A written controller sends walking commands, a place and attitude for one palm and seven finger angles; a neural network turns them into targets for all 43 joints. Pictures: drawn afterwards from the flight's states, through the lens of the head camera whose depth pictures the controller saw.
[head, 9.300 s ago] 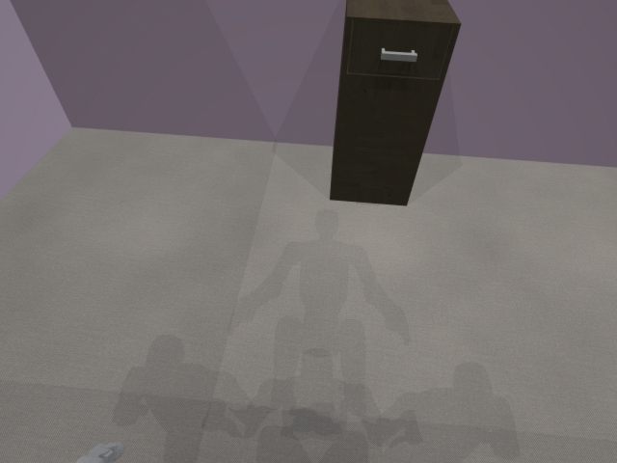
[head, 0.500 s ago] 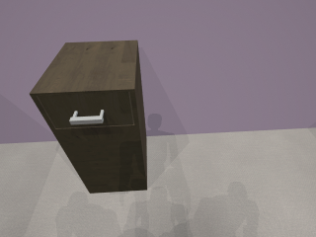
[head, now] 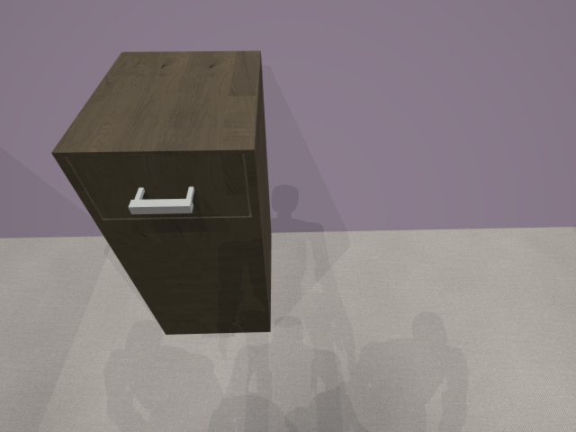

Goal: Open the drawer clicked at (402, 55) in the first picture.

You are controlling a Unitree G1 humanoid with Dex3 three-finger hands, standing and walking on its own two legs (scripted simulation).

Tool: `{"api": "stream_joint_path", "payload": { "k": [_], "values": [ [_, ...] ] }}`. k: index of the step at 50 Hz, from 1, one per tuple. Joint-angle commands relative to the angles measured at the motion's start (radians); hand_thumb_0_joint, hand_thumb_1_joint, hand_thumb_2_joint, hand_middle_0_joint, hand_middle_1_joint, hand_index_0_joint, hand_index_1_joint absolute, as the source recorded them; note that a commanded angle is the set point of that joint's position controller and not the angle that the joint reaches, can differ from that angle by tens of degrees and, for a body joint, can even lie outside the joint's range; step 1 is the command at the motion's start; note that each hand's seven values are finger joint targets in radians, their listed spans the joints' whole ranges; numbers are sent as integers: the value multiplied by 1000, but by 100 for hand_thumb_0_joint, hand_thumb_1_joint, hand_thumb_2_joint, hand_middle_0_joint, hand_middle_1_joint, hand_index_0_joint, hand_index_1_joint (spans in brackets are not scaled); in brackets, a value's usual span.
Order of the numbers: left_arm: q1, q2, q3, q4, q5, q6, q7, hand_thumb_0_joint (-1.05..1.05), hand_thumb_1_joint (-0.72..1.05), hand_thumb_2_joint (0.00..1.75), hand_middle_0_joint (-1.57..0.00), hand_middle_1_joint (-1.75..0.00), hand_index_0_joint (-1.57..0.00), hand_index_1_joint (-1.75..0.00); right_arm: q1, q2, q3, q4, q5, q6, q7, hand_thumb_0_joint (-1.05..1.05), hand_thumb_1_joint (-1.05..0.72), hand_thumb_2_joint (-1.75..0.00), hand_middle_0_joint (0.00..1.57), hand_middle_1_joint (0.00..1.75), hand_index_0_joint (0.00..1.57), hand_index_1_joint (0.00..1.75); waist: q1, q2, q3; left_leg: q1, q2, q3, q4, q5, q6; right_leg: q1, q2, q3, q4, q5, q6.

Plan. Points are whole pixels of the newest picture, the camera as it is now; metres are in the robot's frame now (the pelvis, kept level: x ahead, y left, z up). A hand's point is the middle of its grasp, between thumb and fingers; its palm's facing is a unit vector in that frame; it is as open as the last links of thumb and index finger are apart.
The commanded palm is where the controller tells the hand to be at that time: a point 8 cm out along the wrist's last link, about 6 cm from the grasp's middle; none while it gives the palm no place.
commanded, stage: come to a stop and stand still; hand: left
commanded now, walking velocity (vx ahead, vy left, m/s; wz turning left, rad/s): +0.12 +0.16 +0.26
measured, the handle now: (163, 199) +0.54 +0.29 -0.03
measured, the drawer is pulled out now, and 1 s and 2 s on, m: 0.00 0.00 0.00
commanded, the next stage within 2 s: look again from close up in 1.02 s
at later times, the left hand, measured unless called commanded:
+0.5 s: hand out of the picture +0.05 +0.19 -0.17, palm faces +0.10 -0.97 -0.23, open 7.3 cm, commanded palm none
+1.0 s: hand out of the picture +0.02 +0.14 -0.17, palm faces +0.09 -0.98 -0.17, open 7.3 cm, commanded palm none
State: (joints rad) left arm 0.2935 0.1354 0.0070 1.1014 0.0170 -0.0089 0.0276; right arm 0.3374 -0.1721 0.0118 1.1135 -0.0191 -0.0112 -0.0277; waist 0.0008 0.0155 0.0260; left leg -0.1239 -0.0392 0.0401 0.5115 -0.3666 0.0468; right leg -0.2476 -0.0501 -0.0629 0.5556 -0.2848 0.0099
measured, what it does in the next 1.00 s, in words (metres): steps on the spot: right foot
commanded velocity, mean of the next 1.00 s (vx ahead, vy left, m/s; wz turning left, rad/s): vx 0.00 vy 0.00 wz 0.01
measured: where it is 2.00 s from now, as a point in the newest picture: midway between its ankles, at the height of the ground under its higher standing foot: outside the picture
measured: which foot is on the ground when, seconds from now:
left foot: down 0.00-1.00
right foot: down 0.00-0.14, up 0.16-0.44, down 0.46-1.00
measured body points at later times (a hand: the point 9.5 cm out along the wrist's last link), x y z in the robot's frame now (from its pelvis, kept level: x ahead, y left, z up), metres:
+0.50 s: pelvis +0.03 +0.01 +0.00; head +0.05 +0.00 +0.45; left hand +0.05 +0.25 -0.15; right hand +0.03 -0.19 -0.17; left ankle -0.03 +0.09 -0.73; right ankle +0.04 -0.10 -0.73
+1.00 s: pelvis +0.04 -0.02 +0.01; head +0.05 -0.02 +0.46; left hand +0.01 +0.19 -0.15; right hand +0.03 -0.23 -0.16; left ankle -0.03 +0.09 -0.73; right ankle +0.03 -0.10 -0.73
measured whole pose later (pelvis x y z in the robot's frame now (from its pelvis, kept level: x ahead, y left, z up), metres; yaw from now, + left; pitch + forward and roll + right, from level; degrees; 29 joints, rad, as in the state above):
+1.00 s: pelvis +0.04 -0.02 +0.01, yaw +3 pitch -1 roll +0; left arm 0.31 0.12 -0.01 1.13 0.01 -0.02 0.03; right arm 0.32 -0.13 0.02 1.16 -0.01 -0.02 -0.04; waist 0.00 0.01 0.03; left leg -0.07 0.00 0.04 0.42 -0.33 0.01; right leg -0.18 0.02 -0.08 0.47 -0.27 -0.05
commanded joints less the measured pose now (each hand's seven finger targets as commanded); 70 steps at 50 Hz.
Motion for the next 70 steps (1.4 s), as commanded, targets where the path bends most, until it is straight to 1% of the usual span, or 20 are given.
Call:
{"api": "stream_joint_path", "payload": {
  "k": [1, 2, 4, 6, 7, 8, 12, 15, 20, 22, 24, 26, 33, 55, 56, 57, 60, 63, 65, 70],
  "values": [
    [119, 194, 65, -48, 7, -6, 13, 0, 90, 90, -20, -30, -20, -30, 21, -61, -19, -73, -3, 9, 1, 0, -90, -90, 20, 30, 20, 30, 35, -199, 89, -326, 26, 3, 128, -66, -22, 111, -272, 325, -231, -165, -164],
    [133, 206, 76, -53, 10, -7, 16, 0, 90, 90, -20, -30, -20, -30, -2, -58, -23, -84, -2, 9, 3, 0, -90, -90, 20, 30, 20, 30, 43, -229, 89, -345, 36, -2, 202, -103, -27, 100, -329, 382, -271, -148, -199],
    [91, 190, 77, -72, 14, -10, 19, 0, 90, 90, -20, -30, -20, -30, 0, -42, -23, -92, 1, 0, 7, 0, -90, -90, 20, 30, 20, 30, 16, -181, 72, -261, 69, -33, 123, -100, -26, 35, -319, 304, -220, 43, -199],
    [6, 140, 61, -99, 5, 2, 16, 0, 90, 90, -20, -30, -20, -30, 118, -33, -21, -41, 4, -12, 12, 0, -90, -90, 20, 30, 20, 30, -40, -29, 38, -40, 85, -73, -121, 150, -18, -78, -156, 75, -1, 73, -97],
    [14, 80, 47, -114, -3, 10, 11, 0, 90, 90, -20, -30, -20, -30, 154, -106, -35, -32, -6, -20, 5, 0, -90, -90, 20, 30, 20, 30, -42, 210, 13, 10, 241, -270, -170, 354, 38, -169, -30, -42, 162, -78, -24],
    [2, 60, 37, -123, -2, 8, 14, 0, 90, 90, -20, -30, -20, -30, 153, -123, -39, -35, -6, -18, -5, 0, -90, -90, 20, 30, 20, 30, -39, 270, 12, 46, 327, -343, -204, 560, 111, -232, 9, -25, 265, -281, -10],
    [-1, 47, 31, -85, -2, 7, 8, 0, 90, 90, -20, -30, -20, -30, 67, -87, -24, -64, -5, -27, -22, 0, -90, -90, 20, 30, 20, 30, -9, 68, 54, 34, 310, -252, -158, 870, 163, -216, -40, 40, 363, -204, -14],
    [12, 27, 24, -72, -5, 10, 5, 0, 90, 90, -20, -30, -20, -30, 50, -88, -21, -65, -1, -30, -24, 0, -90, -90, 20, 30, 20, 30, 3, 65, 49, 11, 266, -165, -171, 866, 143, -145, -31, 17, 279, -131, -3],
    [15, 38, 23, -68, -4, 5, 7, 0, 90, 90, -20, -30, -20, -30, 47, -83, -27, -47, 1, -24, -23, 0, -90, -90, 20, 30, 20, 30, 5, 51, 17, 22, 232, -134, -138, 715, 108, -26, -5, 1, 30, -20, -5],
    [58, 64, 24, -52, -2, -12, 10, 0, 90, 90, -20, -30, -20, -30, 39, -66, -24, -43, 7, -27, -22, 0, -90, -90, 20, 30, 20, 30, 23, -17, -5, -31, 177, -113, -75, 584, 46, 99, -34, 66, -119, 189, -23],
    [86, 116, 25, -37, -3, -25, 12, 0, 90, 90, -20, -30, -20, -30, 48, -41, -21, -45, 12, -26, -16, 0, -90, -90, 20, 30, 20, 30, 4, -97, -20, -127, 99, -61, -70, 222, -9, 174, -168, 197, -94, 513, -91],
    [44, 111, 21, -42, -5, -21, 13, 0, 90, 90, -20, -30, -20, -30, 61, -27, -17, -23, 6, -12, -10, 0, -90, -90, 20, 30, 20, 30, -13, -189, 13, -107, 93, -52, -100, 162, -18, 121, -135, 160, -90, 449, -97],
    [47, 80, 12, -40, -9, -15, 13, 0, 90, 90, -20, -30, -20, -30, 55, -38, -8, 17, 4, -26, -18, 0, -90, -90, 20, 30, 20, 30, 3, -2, 20, -39, 143, -77, -149, 391, -2, 102, -61, 100, -94, 329, -66],
    [102, 58, -1, 3, -9, -21, 11, 0, 90, 90, -20, -30, -20, -30, 83, -14, 0, 42, 8, -19, -23, 0, -90, -90, 20, 30, 20, 30, -3, -11, 58, -53, 142, -64, -170, 248, -15, 100, -56, 115, -172, 283, -75],
    [189, 119, 12, 50, 1, -46, 55, 0, 90, 90, -20, -30, -20, -30, -80, -67, -19, -39, 20, -26, -10, 0, -90, -90, 20, 30, 20, 30, 62, -61, 99, -159, 136, 7, 69, 241, -49, 84, -121, 176, -147, 818, -7],
    [181, 148, 19, 6, -2, -53, 50, 0, 90, 90, -20, -30, -20, -30, -9, -9, -18, -86, 19, -11, -10, 0, -90, -90, 20, 30, 20, 30, 0, -99, 0, -181, 92, -41, 109, -31, -36, 155, -197, 260, -174, 783, -39],
    [73, 114, 6, -31, -1, -51, 31, 0, 90, 90, -20, -30, -20, -30, 88, 18, -17, -59, 12, -2, 0, 0, -90, -90, 20, 30, 20, 30, -52, 9, -61, -40, 89, -22, 16, 43, -35, 30, -139, 186, -212, 233, -126],
    [54, 73, 1, -39, -7, -38, 24, 0, 90, 90, -20, -30, -20, -30, 95, -19, -17, -53, 4, -10, 1, 0, -90, -90, 20, 30, 20, 30, -36, 14, 17, -103, 140, -76, -73, 108, -11, -13, -56, 143, -183, 17, -87],
    [58, 67, -3, -30, -6, -30, 17, 0, 90, 90, -20, -30, -20, -30, 71, -19, -11, -58, 3, -15, -1, 0, -90, -90, 20, 30, 20, 30, -19, 60, 84, -153, 148, -105, -128, 122, 2, -6, -36, 122, -156, 35, -76],
    [73, 58, -8, -19, -9, -24, 11, 0, 90, 90, -20, -30, -20, -30, 82, -39, -4, -54, 3, -22, -5, 0, -90, -90, 20, 30, 20, 30, -6, -10, 112, -181, 144, -114, -176, 101, 8, 21, -27, 116, -144, 50, -69]
  ]
}}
